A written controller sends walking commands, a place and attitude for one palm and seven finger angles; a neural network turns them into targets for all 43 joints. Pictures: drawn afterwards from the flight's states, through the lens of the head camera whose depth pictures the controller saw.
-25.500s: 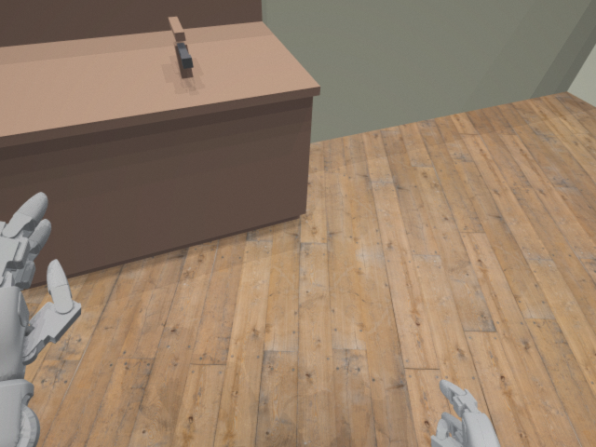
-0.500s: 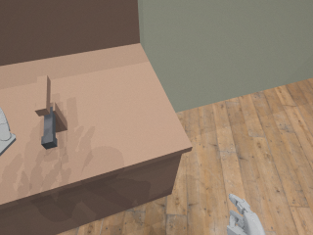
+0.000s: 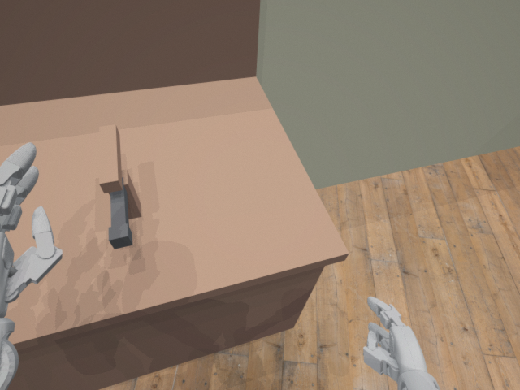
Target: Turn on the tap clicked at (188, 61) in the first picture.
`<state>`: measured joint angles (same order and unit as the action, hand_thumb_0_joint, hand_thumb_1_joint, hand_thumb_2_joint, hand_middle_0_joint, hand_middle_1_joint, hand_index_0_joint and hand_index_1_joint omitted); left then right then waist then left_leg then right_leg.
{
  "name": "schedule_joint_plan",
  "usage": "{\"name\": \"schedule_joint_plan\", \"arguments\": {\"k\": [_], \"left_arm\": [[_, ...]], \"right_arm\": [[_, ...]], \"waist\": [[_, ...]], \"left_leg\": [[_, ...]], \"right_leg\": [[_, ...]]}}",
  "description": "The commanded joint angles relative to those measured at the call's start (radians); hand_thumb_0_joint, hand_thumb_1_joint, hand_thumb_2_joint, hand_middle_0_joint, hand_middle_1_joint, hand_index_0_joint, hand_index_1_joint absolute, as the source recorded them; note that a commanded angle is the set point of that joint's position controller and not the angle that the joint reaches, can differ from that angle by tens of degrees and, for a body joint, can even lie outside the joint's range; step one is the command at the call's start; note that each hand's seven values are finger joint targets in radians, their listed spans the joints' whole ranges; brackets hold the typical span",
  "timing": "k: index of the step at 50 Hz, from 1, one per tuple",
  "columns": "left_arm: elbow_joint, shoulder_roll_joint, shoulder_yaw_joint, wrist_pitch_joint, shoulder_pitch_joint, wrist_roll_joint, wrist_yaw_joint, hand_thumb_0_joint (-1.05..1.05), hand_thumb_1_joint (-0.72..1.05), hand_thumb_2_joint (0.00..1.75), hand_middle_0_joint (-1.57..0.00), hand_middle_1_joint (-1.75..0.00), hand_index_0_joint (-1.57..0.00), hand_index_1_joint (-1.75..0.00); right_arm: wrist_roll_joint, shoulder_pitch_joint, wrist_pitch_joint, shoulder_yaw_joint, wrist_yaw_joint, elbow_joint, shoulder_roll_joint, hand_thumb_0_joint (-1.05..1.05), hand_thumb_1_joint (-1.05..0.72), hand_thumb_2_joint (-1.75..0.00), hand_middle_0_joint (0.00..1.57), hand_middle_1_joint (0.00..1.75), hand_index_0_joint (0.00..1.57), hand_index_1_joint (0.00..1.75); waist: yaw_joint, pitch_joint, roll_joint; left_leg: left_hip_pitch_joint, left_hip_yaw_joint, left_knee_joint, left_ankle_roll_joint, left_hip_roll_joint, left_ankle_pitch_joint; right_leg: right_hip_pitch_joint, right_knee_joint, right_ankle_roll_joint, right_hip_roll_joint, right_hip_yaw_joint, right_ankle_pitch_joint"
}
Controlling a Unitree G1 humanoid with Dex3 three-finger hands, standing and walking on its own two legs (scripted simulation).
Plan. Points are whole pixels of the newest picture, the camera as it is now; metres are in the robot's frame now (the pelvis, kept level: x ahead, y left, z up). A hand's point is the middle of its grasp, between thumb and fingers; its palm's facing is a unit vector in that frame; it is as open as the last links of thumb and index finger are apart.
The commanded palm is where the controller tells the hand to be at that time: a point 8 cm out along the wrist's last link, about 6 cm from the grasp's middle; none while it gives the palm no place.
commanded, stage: come to a stop and stand still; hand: left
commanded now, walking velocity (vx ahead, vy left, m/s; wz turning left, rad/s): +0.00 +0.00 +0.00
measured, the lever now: (120, 236) +0.32 +0.25 +0.03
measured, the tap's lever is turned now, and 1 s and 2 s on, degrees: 0 0 0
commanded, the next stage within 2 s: look again from close up in 0.40 s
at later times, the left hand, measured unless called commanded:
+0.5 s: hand (44, 266) +0.21 +0.26 +0.15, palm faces +0.32 -0.85 -0.41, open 7.5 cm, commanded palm +0.15 +0.29 +0.17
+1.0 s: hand (53, 273) +0.20 +0.24 +0.15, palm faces +0.33 -0.86 -0.39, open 7.5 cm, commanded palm +0.15 +0.28 +0.17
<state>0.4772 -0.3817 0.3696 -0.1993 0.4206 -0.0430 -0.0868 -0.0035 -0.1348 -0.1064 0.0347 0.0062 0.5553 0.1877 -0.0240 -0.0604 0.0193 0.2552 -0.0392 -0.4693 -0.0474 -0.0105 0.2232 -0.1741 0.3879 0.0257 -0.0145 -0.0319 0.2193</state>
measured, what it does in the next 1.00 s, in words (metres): stands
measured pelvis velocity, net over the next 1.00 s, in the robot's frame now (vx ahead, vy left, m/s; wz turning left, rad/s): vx -0.01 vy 0.00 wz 0.00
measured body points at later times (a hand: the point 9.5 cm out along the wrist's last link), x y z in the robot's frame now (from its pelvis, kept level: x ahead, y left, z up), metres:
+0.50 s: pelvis -0.01 +0.01 +0.00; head +0.02 +0.04 +0.45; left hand +0.18 +0.30 +0.18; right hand +0.16 -0.21 -0.07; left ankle +0.02 +0.08 -0.74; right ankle -0.01 -0.14 -0.74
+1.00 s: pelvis -0.01 +0.00 +0.00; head +0.01 +0.02 +0.45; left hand +0.18 +0.29 +0.17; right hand +0.17 -0.22 -0.07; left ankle +0.02 +0.08 -0.74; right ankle -0.01 -0.14 -0.74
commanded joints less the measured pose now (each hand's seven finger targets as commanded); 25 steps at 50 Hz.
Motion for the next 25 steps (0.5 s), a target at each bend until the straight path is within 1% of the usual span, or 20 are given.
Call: {"name": "schedule_joint_plan", "arguments": {"k": [1,2,4,5,6,7,9,10,11,12,14,15,16,17,19,20,21,22,24,25], "left_arm": [[0.219,-0.14,0.088,-0.052,-0.06,0.0,-0.019,0.0,0.9,0.9,-0.2,-0.3,-0.2,-0.3],[0.232,-0.165,0.102,-0.051,-0.064,0.0,-0.02,0.0,0.9,0.9,-0.2,-0.3,-0.2,-0.3],[0.247,-0.159,0.091,-0.052,-0.063,0.001,-0.019,0.0,0.9,0.9,-0.2,-0.3,-0.2,-0.3],[0.255,-0.19,0.121,-0.049,-0.059,0.006,-0.025,0.0,0.9,0.9,-0.2,-0.3,-0.2,-0.3],[0.247,-0.137,0.077,-0.053,-0.057,0.003,-0.02,0.0,0.9,0.9,-0.2,-0.3,-0.2,-0.3],[0.256,-0.158,0.088,-0.054,-0.067,0.005,-0.021,0.0,0.9,0.9,-0.2,-0.3,-0.2,-0.3],[0.25,-0.155,0.087,-0.057,-0.06,0.006,-0.021,0.0,0.9,0.9,-0.2,-0.3,-0.2,-0.3],[0.243,-0.192,0.125,-0.055,-0.044,0.009,-0.026,0.0,0.9,0.9,-0.2,-0.3,-0.2,-0.3],[0.224,-0.137,0.081,-0.058,-0.031,0.004,-0.019,0.0,0.9,0.9,-0.2,-0.3,-0.2,-0.3],[0.227,-0.156,0.091,-0.058,-0.042,0.005,-0.019,0.0,0.9,0.9,-0.2,-0.3,-0.2,-0.3],[0.222,-0.161,0.096,-0.063,-0.038,0.004,-0.018,0.0,0.9,0.9,-0.2,-0.3,-0.2,-0.3],[0.225,-0.185,0.12,-0.062,-0.03,0.009,-0.022,0.0,0.9,0.9,-0.2,-0.3,-0.2,-0.3],[0.216,-0.137,0.081,-0.068,-0.026,0.006,-0.016,0.0,0.9,0.9,-0.2,-0.3,-0.2,-0.3],[0.238,-0.158,0.089,-0.071,-0.038,0.008,-0.015,0.0,0.9,0.9,-0.2,-0.3,-0.2,-0.3],[0.25,-0.16,0.092,-0.077,-0.031,0.006,-0.015,0.0,0.9,0.9,-0.2,-0.3,-0.2,-0.3],[0.245,-0.197,0.127,-0.074,-0.014,0.009,-0.02,0.0,0.9,0.9,-0.2,-0.3,-0.2,-0.3],[0.231,-0.143,0.084,-0.077,-0.003,0.004,-0.014,0.0,0.9,0.9,-0.2,-0.3,-0.2,-0.3],[0.229,-0.163,0.097,-0.075,-0.008,0.003,-0.014,0.0,0.9,0.9,-0.2,-0.3,-0.2,-0.3],[0.215,-0.162,0.102,-0.075,0.008,0.001,-0.014,0.0,0.9,0.9,-0.2,-0.3,-0.2,-0.3],[0.212,-0.182,0.12,-0.071,0.007,0.003,-0.018,0.0,0.9,0.9,-0.2,-0.3,-0.2,-0.3]], "right_arm": [[0.002,0.037,-0.036,-0.051,0.02,-0.143,0.136,0.0,-0.9,-0.9,0.2,0.3,0.2,0.3],[-0.002,0.037,-0.038,-0.053,0.021,-0.149,0.138,0.0,-0.9,-0.9,0.2,0.3,0.2,0.3],[-0.001,0.037,-0.042,-0.051,0.021,-0.152,0.137,0.0,-0.9,-0.9,0.2,0.3,0.2,0.3],[-0.002,0.044,-0.043,-0.053,0.022,-0.145,0.141,0.0,-0.9,-0.9,0.2,0.3,0.2,0.3],[0.004,0.035,-0.043,-0.048,0.021,-0.145,0.136,0.0,-0.9,-0.9,0.2,0.3,0.2,0.3],[-0.001,0.031,-0.046,-0.053,0.022,-0.148,0.139,0.0,-0.9,-0.9,0.2,0.3,0.2,0.3],[-0.001,0.026,-0.049,-0.052,0.023,-0.147,0.138,0.0,-0.9,-0.9,0.2,0.3,0.2,0.3],[-0.002,0.035,-0.048,-0.053,0.024,-0.142,0.143,0.0,-0.9,-0.9,0.2,0.3,0.2,0.3],[0.002,0.025,-0.046,-0.05,0.024,-0.145,0.136,0.0,-0.9,-0.9,0.2,0.3,0.2,0.3],[-0.003,0.026,-0.048,-0.055,0.025,-0.149,0.139,0.0,-0.9,-0.9,0.2,0.3,0.2,0.3],[-0.003,0.021,-0.051,-0.056,0.026,-0.147,0.141,0.0,-0.9,-0.9,0.2,0.3,0.2,0.3],[-0.006,0.029,-0.051,-0.057,0.026,-0.143,0.144,0.0,-0.9,-0.9,0.2,0.3,0.2,0.3],[-0.002,0.02,-0.049,-0.055,0.026,-0.143,0.14,0.0,-0.9,-0.9,0.2,0.3,0.2,0.3],[-0.005,0.02,-0.054,-0.058,0.026,-0.149,0.143,0.0,-0.9,-0.9,0.2,0.3,0.2,0.3],[-0.004,0.014,-0.059,-0.059,0.026,-0.147,0.143,0.0,-0.9,-0.9,0.2,0.3,0.2,0.3],[-0.006,0.027,-0.058,-0.059,0.027,-0.143,0.146,0.0,-0.9,-0.9,0.2,0.3,0.2,0.3],[-0.001,0.018,-0.056,-0.055,0.027,-0.145,0.143,0.0,-0.9,-0.9,0.2,0.3,0.2,0.3],[-0.006,0.015,-0.058,-0.06,0.028,-0.148,0.144,0.0,-0.9,-0.9,0.2,0.3,0.2,0.3],[-0.006,0.012,-0.058,-0.062,0.03,-0.147,0.143,0.0,-0.9,-0.9,0.2,0.3,0.2,0.3],[-0.01,0.021,-0.056,-0.062,0.031,-0.142,0.148,0.0,-0.9,-0.9,0.2,0.3,0.2,0.3]], "waist": [[0.011,0.177,-0.092],[0.01,0.181,-0.109],[0.011,0.183,-0.111],[0.007,0.193,-0.121],[0.011,0.181,-0.113],[0.013,0.182,-0.13],[0.013,0.175,-0.117],[0.007,0.182,-0.121],[0.011,0.17,-0.088],[0.014,0.167,-0.098],[0.013,0.16,-0.094],[0.01,0.161,-0.108],[0.013,0.156,-0.098],[0.016,0.159,-0.116],[0.015,0.167,-0.122],[0.009,0.173,-0.118],[0.013,0.16,-0.107],[0.015,0.158,-0.095],[0.015,0.158,-0.075],[0.012,0.157,-0.083]], "left_leg": [[-0.077,0.107,0.108,0.032,0.114,-0.179],[-0.08,0.106,0.106,0.032,0.116,-0.174],[-0.075,0.107,0.107,0.033,0.112,-0.149],[-0.083,0.108,0.109,0.034,0.113,-0.149],[-0.067,0.112,0.116,0.036,0.113,-0.139],[-0.069,0.114,0.117,0.039,0.114,-0.136],[-0.06,0.117,0.122,0.039,0.115,-0.103],[-0.062,0.123,0.129,0.042,0.117,-0.103],[-0.051,0.123,0.131,0.04,0.116,-0.093],[-0.055,0.119,0.13,0.039,0.116,-0.075],[-0.041,0.123,0.137,0.039,0.116,-0.04],[-0.04,0.126,0.143,0.04,0.115,-0.035],[-0.03,0.124,0.144,0.037,0.116,-0.029],[-0.039,0.124,0.14,0.039,0.116,-0.043],[-0.041,0.126,0.137,0.039,0.117,-0.05],[-0.046,0.129,0.14,0.042,0.117,-0.058],[-0.034,0.127,0.143,0.04,0.116,-0.05],[-0.035,0.128,0.141,0.039,0.115,-0.043],[-0.038,0.123,0.134,0.035,0.114,-0.029],[-0.038,0.125,0.139,0.038,0.112,-0.035]], "right_leg": [[0.046,-0.015,-0.04,-0.038,0.006,-0.18],[0.048,-0.018,-0.04,-0.044,0.013,-0.179],[0.052,-0.023,-0.041,-0.046,0.015,-0.171],[0.056,-0.016,-0.041,-0.042,0.016,-0.174],[0.053,-0.02,-0.041,-0.041,0.007,-0.166],[0.055,-0.018,-0.042,-0.044,0.013,-0.161],[0.051,-0.024,-0.041,-0.045,0.012,-0.142],[0.056,-0.019,-0.04,-0.042,0.012,-0.139],[0.052,-0.026,-0.039,-0.04,0.004,-0.135],[0.047,-0.031,-0.039,-0.046,0.014,-0.128],[0.047,-0.035,-0.039,-0.047,0.016,-0.111],[0.052,-0.03,-0.039,-0.044,0.016,-0.11],[0.049,-0.032,-0.039,-0.042,0.008,-0.11],[0.048,-0.027,-0.04,-0.046,0.013,-0.116],[0.05,-0.027,-0.041,-0.047,0.012,-0.114],[0.055,-0.022,-0.039,-0.045,0.012,-0.117],[0.048,-0.028,-0.039,-0.044,0.007,-0.113],[0.048,-0.032,-0.039,-0.049,0.014,-0.109],[0.044,-0.041,-0.039,-0.053,0.021,-0.109],[0.047,-0.037,-0.039,-0.05,0.022,-0.112]]}}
